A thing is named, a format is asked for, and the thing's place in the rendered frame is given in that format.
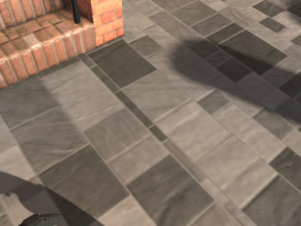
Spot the left robot hand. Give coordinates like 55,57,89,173
18,213,62,226

